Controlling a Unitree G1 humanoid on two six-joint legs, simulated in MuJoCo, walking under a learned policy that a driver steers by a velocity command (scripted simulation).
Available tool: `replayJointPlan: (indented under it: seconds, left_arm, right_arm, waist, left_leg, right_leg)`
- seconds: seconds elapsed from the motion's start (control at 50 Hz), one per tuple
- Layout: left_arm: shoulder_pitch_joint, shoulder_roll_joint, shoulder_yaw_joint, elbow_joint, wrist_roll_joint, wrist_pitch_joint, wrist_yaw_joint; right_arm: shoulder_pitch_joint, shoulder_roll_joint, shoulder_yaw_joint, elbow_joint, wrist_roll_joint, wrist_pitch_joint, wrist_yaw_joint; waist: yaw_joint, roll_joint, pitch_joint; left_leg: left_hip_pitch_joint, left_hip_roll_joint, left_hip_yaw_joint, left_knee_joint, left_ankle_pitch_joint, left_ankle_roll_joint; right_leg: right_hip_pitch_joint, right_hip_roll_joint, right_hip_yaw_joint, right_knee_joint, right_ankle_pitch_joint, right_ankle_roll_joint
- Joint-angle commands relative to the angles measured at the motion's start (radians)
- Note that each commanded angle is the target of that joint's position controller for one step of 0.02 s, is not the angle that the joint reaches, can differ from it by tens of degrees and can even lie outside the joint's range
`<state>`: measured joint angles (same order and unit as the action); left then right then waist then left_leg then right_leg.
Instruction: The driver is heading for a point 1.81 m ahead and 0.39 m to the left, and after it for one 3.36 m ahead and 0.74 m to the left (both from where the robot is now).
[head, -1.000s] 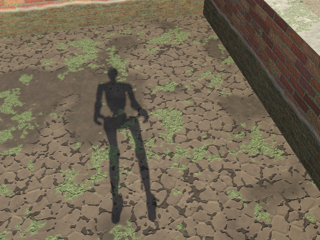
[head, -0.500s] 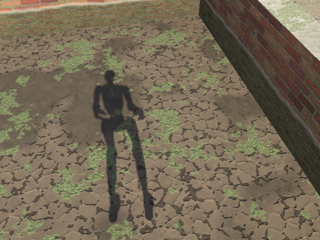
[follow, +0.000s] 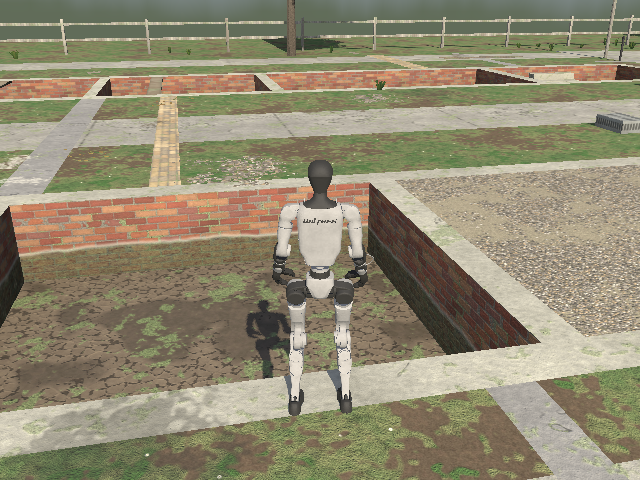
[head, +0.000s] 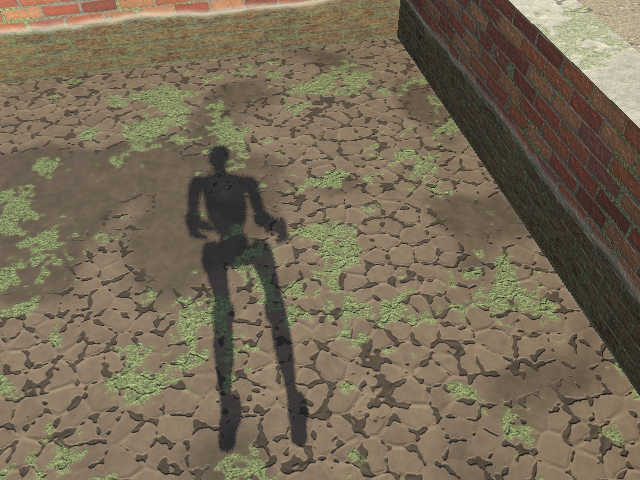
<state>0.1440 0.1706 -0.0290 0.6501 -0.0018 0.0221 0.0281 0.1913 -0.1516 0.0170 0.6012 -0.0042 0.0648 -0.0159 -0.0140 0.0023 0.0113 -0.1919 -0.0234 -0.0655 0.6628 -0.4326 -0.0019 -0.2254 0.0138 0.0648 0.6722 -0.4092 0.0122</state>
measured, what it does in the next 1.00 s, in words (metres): stands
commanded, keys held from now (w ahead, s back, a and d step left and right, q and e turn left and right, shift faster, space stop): w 0.30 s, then no key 0.70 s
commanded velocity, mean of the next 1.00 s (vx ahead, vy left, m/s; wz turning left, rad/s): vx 0.26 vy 0.00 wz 0.00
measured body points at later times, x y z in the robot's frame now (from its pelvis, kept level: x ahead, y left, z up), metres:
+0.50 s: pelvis +0.01 +0.00 +0.01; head +0.01 +0.00 +0.46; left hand +0.15 +0.21 -0.10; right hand +0.16 -0.21 -0.10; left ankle -0.05 +0.13 -0.72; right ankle -0.03 -0.13 -0.72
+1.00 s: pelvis +0.01 -0.01 +0.02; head +0.02 -0.01 +0.47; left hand +0.12 +0.24 -0.10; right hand +0.11 -0.25 -0.10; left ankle -0.04 +0.13 -0.72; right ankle -0.03 -0.13 -0.72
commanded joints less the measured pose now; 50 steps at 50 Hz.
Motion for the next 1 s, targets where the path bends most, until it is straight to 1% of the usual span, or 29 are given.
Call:
replayJointPlan:
  seconds: [0.02,0.04,0.06,0.08,0.16,0.32,0.42,0.48,0.5,0.52,0.56,0.62,0.72,0.86,0.88,0.9,0.92,0.96,1.0]
  left_arm:
    - [-0.069,0.077,0.022,-0.085,-0.001,-0.018,0.003]
    - [-0.067,0.077,0.022,-0.084,-0.001,-0.018,0.004]
    - [-0.052,0.076,0.021,-0.081,0.009,-0.011,0.008]
    - [-0.041,0.072,0.021,-0.077,0.011,-0.008,0.010]
    - [-0.037,0.075,0.025,-0.073,0.009,-0.003,0.011]
    - [-0.024,0.072,0.024,-0.064,0.009,-0.003,0.011]
    - [0.007,0.073,0.021,-0.035,0.007,-0.003,0.014]
    - [0.020,0.082,0.022,-0.007,0.005,-0.006,0.015]
    - [0.025,0.088,0.024,0.003,0.003,-0.007,0.017]
    - [0.028,0.097,0.029,0.006,0.006,-0.001,0.018]
    - [0.046,0.101,0.030,0.020,0.004,0.003,0.021]
    - [0.059,0.105,0.033,0.035,-0.004,0.003,0.025]
    - [0.075,0.115,0.035,0.044,-0.006,0.007,0.031]
    - [0.087,0.135,0.038,0.039,-0.001,0.019,0.035]
    - [0.161,0.152,0.027,0.046,0.015,0.009,0.021]
    - [0.150,0.162,0.034,0.048,0.001,0.000,0.011]
    - [0.135,0.169,0.033,0.041,-0.003,-0.008,0.004]
    - [0.133,0.172,0.032,0.039,-0.006,-0.016,-0.002]
    - [0.140,0.173,0.032,0.039,-0.005,-0.015,-0.002]
  right_arm:
    - [-0.054,-0.068,-0.021,-0.085,0.000,-0.015,-0.002]
    - [-0.053,-0.069,-0.021,-0.084,0.000,-0.015,-0.003]
    - [-0.044,-0.059,-0.014,-0.090,-0.007,-0.018,-0.007]
    - [-0.040,-0.063,-0.016,-0.087,-0.007,-0.021,-0.009]
    - [-0.043,-0.062,-0.016,-0.088,-0.006,-0.022,-0.010]
    - [-0.043,-0.054,-0.013,-0.085,-0.005,-0.017,-0.012]
    - [-0.022,-0.049,-0.010,-0.060,-0.004,-0.016,-0.012]
    - [-0.011,-0.058,-0.012,-0.035,-0.002,-0.021,-0.011]
    - [-0.007,-0.063,-0.014,-0.026,0.000,-0.023,-0.012]
    - [0.015,-0.076,-0.011,-0.008,-0.004,-0.028,-0.007]
    - [0.017,-0.075,-0.010,0.006,0.000,-0.035,-0.005]
    - [0.023,-0.081,-0.008,0.021,0.007,-0.037,-0.007]
    - [0.034,-0.097,-0.007,0.033,0.007,-0.031,-0.012]
    - [0.037,-0.117,-0.002,0.030,0.002,-0.019,-0.015]
    - [0.152,-0.130,-0.001,0.073,-0.026,-0.018,-0.030]
    - [0.151,-0.150,-0.008,0.087,-0.022,-0.015,-0.040]
    - [0.136,-0.156,-0.008,0.087,-0.020,-0.013,-0.045]
    - [0.130,-0.157,-0.006,0.094,-0.018,-0.012,-0.050]
    - [0.134,-0.159,-0.005,0.107,-0.013,-0.012,-0.049]
  waist:
    - [-0.001,0.003,-0.043]
    - [-0.002,0.004,-0.044]
    - [0.006,-0.026,-0.029]
    - [0.007,-0.013,-0.040]
    - [0.008,0.006,-0.063]
    - [0.008,0.004,-0.065]
    - [0.010,0.002,-0.015]
    - [0.010,0.004,0.014]
    - [0.011,0.005,0.012]
    - [0.013,0.004,0.001]
    - [0.017,0.006,-0.024]
    - [0.019,0.004,-0.052]
    - [0.018,-0.001,-0.076]
    - [0.019,-0.002,-0.077]
    - [-0.001,-0.019,-0.092]
    - [0.004,-0.023,-0.036]
    - [0.002,-0.022,-0.022]
    - [0.001,-0.013,-0.020]
    - [0.003,-0.008,-0.010]
  left_leg:
    - [-0.002,-0.001,-0.003,-0.089,0.335,0.025]
    - [0.001,-0.001,-0.003,-0.087,0.345,0.025]
    - [-0.005,0.005,-0.002,-0.087,0.400,0.023]
    - [0.002,0.004,0.001,-0.082,0.416,0.022]
    - [0.024,0.004,0.008,-0.079,0.451,0.020]
    - [0.030,0.006,0.009,-0.086,0.426,0.019]
    - [0.020,0.019,-0.016,-0.148,0.347,0.021]
    - [0.037,0.038,-0.040,-0.221,0.380,0.012]
    - [0.050,0.042,-0.043,-0.236,0.409,0.010]
    - [0.071,0.041,-0.039,-0.238,0.435,0.015]
    - [0.105,0.049,-0.040,-0.248,0.497,0.016]
    - [0.129,0.057,-0.037,-0.261,0.551,0.016]
    - [0.137,0.061,-0.027,-0.260,0.601,0.020]
    - [0.104,0.059,-0.015,-0.238,0.597,0.028]
    - [0.146,0.054,-0.060,-0.278,0.564,0.048]
    - [0.134,0.059,-0.059,-0.287,0.541,0.051]
    - [0.135,0.062,-0.062,-0.294,0.534,0.049]
    - [0.140,0.064,-0.067,-0.309,0.508,0.044]
    - [0.132,0.063,-0.069,-0.325,0.480,0.041]
  right_leg:
    - [0.003,0.003,-0.011,-0.085,0.318,-0.037]
    - [0.005,0.003,-0.012,-0.083,0.325,-0.038]
    - [-0.001,0.000,-0.016,-0.076,0.382,-0.037]
    - [0.007,-0.001,-0.016,-0.072,0.397,-0.037]
    - [0.017,0.000,-0.020,-0.066,0.418,-0.034]
    - [0.017,-0.001,-0.017,-0.078,0.402,-0.033]
    - [0.002,-0.014,0.011,-0.144,0.309,-0.032]
    - [0.018,-0.031,0.035,-0.212,0.333,-0.021]
    - [0.032,-0.034,0.038,-0.225,0.360,-0.019]
    - [0.035,-0.039,0.035,-0.229,0.358,-0.020]
    - [0.050,-0.044,0.035,-0.243,0.392,-0.017]
    - [0.072,-0.050,0.032,-0.253,0.439,-0.015]
    - [0.079,-0.053,0.022,-0.250,0.490,-0.019]
    - [0.057,-0.052,0.015,-0.227,0.501,-0.032]
    - [0.084,-0.053,0.070,-0.265,0.519,-0.051]
    - [0.064,-0.059,0.069,-0.283,0.510,-0.051]
    - [0.060,-0.061,0.072,-0.294,0.504,-0.050]
    - [0.064,-0.061,0.073,-0.311,0.477,-0.046]
    - [0.073,-0.057,0.070,-0.326,0.451,-0.043]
